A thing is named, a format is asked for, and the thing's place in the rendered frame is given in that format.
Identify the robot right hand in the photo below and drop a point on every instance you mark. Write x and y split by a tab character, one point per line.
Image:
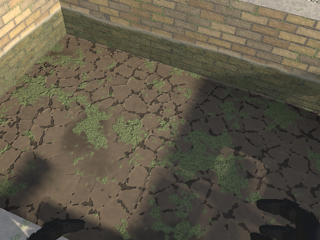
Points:
307	225

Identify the robot left hand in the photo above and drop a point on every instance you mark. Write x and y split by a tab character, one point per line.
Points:
56	228

